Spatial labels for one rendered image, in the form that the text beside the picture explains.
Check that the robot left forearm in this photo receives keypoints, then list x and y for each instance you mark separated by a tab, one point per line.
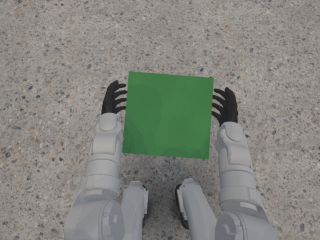
101	179

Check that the robot thigh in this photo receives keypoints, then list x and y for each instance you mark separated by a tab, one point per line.
134	205
201	219

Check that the robot right thigh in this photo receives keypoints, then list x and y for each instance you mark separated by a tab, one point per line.
201	219

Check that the right robot hand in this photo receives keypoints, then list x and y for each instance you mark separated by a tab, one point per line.
229	112

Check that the robot left thigh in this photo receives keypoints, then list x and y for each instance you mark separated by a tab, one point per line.
134	205

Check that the left robot hand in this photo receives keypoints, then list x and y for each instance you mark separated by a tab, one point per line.
109	102

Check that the robot right forearm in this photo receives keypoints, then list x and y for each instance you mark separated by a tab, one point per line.
237	184

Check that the carton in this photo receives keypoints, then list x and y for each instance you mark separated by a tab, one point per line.
168	115

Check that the robot right upper arm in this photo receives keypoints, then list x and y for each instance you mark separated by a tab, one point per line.
233	225

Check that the robot left upper arm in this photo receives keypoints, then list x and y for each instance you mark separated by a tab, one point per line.
96	220

